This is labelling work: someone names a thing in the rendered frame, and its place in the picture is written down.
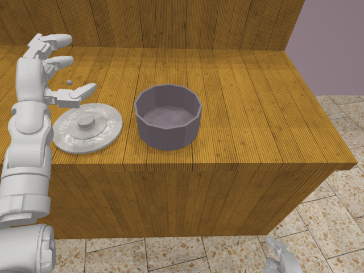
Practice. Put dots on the robot right hand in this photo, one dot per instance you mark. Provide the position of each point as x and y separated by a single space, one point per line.
288 261

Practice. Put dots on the left robot upper arm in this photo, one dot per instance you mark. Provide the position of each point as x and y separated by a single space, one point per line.
27 249

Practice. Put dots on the knob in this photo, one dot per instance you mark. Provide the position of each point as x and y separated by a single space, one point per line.
85 120

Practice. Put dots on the lid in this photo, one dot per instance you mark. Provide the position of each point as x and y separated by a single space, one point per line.
71 138

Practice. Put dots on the robot left forearm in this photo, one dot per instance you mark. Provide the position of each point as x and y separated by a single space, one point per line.
27 166

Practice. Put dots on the pot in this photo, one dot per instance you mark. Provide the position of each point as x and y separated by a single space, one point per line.
168 116

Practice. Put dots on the robot left hand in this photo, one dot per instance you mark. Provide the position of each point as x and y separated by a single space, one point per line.
34 69

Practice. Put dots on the table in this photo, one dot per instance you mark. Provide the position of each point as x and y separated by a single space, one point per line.
264 143

